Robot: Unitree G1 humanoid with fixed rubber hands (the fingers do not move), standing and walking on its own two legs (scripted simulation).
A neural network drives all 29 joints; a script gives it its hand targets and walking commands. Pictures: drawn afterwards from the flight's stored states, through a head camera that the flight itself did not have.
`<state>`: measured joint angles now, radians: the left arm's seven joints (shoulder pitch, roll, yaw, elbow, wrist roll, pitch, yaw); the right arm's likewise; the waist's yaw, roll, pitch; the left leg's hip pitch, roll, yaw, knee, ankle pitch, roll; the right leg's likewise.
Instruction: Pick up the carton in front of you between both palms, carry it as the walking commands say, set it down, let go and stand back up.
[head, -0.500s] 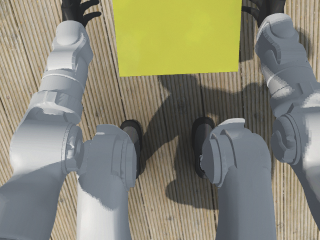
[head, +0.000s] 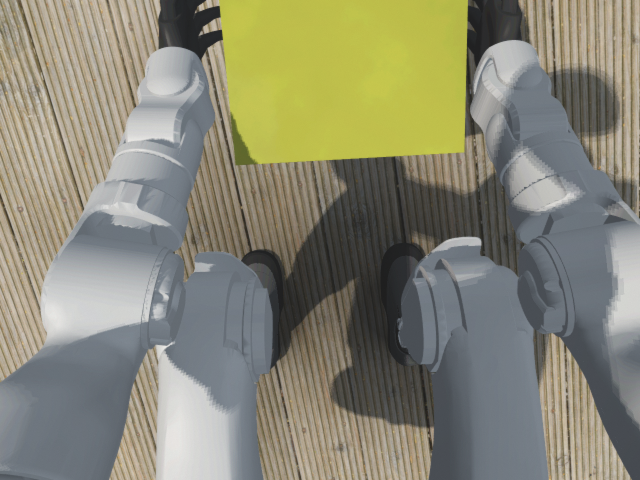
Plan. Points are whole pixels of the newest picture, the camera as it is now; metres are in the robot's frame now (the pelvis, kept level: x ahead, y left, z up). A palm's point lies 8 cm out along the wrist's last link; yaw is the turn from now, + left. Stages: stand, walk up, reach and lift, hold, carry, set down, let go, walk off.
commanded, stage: reach and lift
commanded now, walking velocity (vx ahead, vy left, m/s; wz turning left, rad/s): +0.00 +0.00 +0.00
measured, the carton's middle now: (338, 70) +0.50 -0.03 -0.25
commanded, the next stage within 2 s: none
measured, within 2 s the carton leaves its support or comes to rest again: leaves its support in 0.30 s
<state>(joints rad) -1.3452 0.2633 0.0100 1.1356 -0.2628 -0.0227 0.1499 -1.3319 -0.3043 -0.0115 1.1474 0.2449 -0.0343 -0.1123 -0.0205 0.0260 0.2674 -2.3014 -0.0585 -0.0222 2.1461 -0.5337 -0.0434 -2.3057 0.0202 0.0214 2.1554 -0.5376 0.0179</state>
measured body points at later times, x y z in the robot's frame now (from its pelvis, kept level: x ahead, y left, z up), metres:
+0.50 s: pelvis +0.00 +0.00 +0.00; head +0.31 -0.01 +0.33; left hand +0.53 +0.12 -0.11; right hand +0.51 -0.18 -0.11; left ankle +0.12 +0.13 -0.34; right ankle +0.12 -0.12 -0.34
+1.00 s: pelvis +0.02 +0.00 +0.14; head +0.25 -0.01 +0.52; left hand +0.49 +0.13 +0.08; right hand +0.48 -0.18 +0.07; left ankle +0.12 +0.13 -0.34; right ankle +0.12 -0.12 -0.34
